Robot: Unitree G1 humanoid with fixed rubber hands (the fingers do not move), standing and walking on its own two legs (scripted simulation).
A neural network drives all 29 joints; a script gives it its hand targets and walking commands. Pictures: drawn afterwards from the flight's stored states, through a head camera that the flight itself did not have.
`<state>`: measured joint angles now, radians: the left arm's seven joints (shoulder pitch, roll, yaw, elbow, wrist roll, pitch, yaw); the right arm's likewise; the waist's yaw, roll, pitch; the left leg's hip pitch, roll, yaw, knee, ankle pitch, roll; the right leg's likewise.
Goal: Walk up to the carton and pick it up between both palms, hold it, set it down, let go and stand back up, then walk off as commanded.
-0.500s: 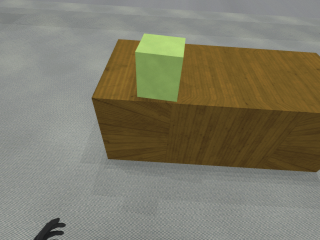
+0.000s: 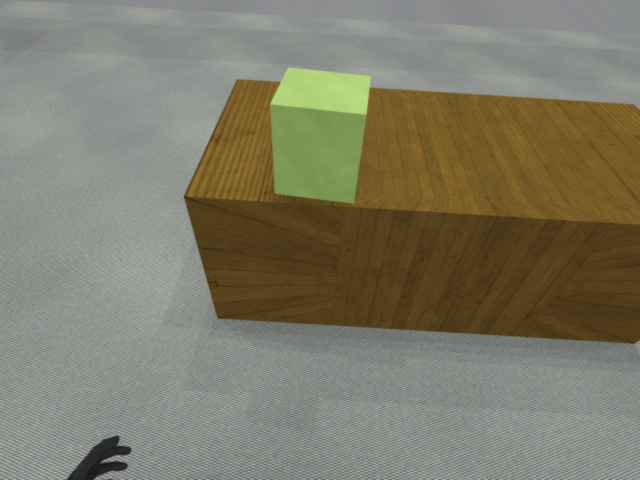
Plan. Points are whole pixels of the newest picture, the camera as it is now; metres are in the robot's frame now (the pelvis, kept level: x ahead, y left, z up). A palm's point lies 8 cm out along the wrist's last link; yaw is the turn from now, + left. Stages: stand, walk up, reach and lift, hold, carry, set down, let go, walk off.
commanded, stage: stand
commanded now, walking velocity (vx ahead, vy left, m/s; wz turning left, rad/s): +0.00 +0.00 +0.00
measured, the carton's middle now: (321, 136) +0.92 -0.01 -0.05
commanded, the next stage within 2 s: none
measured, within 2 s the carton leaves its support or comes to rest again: neither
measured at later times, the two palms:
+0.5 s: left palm out of the picture +0.13 +0.29 -0.09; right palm out of the picture +0.08 -0.30 -0.10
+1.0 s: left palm out of the picture +0.13 +0.29 -0.08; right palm out of the picture +0.08 -0.30 -0.10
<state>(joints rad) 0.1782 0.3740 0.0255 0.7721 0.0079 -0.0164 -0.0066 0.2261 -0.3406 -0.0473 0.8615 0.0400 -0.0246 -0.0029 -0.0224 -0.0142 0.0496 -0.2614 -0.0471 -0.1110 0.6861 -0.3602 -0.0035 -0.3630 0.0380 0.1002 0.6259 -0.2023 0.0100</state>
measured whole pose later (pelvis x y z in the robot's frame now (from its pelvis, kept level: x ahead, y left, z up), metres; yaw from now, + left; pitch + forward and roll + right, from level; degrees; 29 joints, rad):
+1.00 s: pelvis +0.00 +0.00 +0.00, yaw +0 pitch -4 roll +0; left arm 0.18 0.37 0.03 0.77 0.01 -0.01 -0.01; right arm 0.23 -0.34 -0.05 0.86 0.04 -0.02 0.00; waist -0.02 -0.01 0.05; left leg -0.26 -0.05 -0.11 0.68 -0.36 0.00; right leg -0.36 0.04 0.10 0.63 -0.20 0.01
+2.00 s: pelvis +0.00 +0.00 +0.00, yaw +0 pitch -4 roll +0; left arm 0.18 0.37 0.03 0.77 0.01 -0.01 -0.01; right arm 0.23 -0.34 -0.05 0.86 0.04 -0.02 0.00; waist -0.02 0.00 0.05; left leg -0.26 -0.05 -0.11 0.68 -0.36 0.00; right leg -0.36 0.04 0.10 0.62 -0.20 0.01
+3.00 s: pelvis +0.00 +0.00 +0.00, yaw +0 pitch -4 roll +0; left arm 0.19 0.37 0.03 0.77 0.01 -0.01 -0.01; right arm 0.23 -0.34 -0.05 0.86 0.04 -0.02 0.00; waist -0.02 0.00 0.05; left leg -0.26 -0.05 -0.11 0.68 -0.36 -0.01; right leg -0.36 0.04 0.10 0.62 -0.20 0.01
